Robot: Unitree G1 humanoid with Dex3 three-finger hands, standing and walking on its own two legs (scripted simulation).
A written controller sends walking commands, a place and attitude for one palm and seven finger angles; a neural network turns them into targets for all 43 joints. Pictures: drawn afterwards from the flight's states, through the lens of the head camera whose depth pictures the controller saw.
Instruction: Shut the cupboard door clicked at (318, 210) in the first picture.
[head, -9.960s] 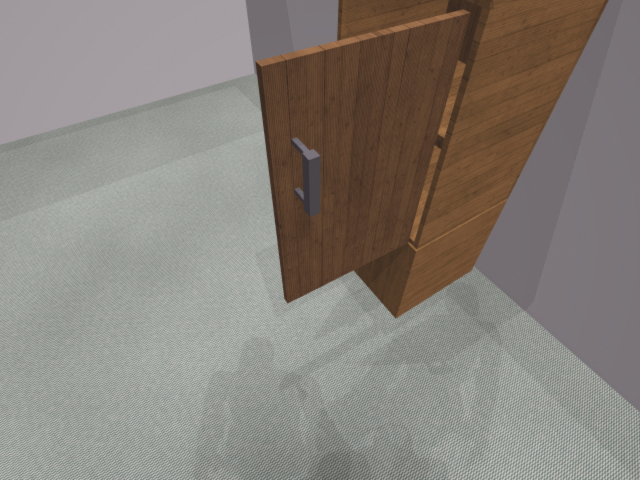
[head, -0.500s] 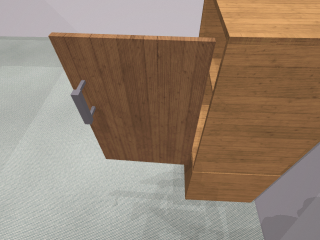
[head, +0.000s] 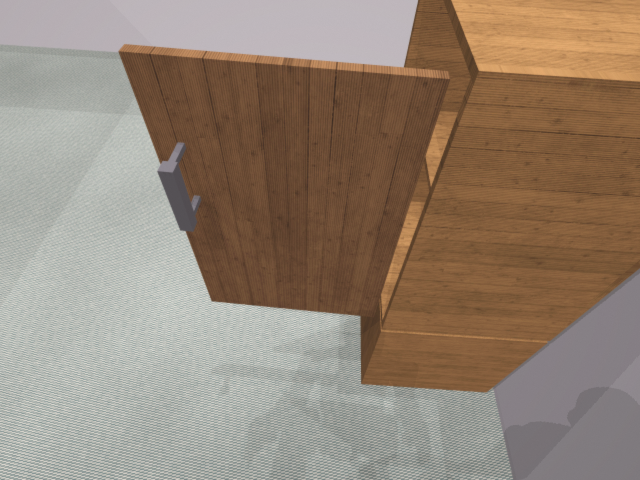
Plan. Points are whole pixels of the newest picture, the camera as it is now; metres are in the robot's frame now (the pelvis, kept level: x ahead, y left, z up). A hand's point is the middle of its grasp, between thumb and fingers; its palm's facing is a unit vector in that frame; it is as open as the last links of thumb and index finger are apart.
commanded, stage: come to a stop and stand still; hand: left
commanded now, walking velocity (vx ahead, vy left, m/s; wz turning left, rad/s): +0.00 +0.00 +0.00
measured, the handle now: (183, 188) +0.49 +0.24 +0.06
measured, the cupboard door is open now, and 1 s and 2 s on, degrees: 88 88 88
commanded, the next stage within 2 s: look again from close up in 0.58 s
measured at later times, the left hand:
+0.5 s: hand out of the picture -0.02 +0.12 -0.18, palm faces +0.05 -0.98 -0.17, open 7.3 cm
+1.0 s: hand out of the picture +0.02 +0.17 -0.18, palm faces +0.01 -0.97 -0.23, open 7.3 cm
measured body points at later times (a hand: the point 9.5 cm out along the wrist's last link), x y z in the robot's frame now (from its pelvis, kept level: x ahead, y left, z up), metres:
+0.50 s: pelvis +0.00 -0.04 +0.00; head +0.01 -0.04 +0.45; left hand -0.02 +0.17 -0.16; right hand -0.02 -0.26 -0.16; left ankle +0.00 +0.11 -0.74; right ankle -0.06 -0.14 -0.74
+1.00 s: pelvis +0.00 -0.01 -0.01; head +0.01 -0.01 +0.44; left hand +0.02 +0.22 -0.16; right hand +0.03 -0.24 -0.16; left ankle +0.00 +0.10 -0.74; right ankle -0.06 -0.14 -0.74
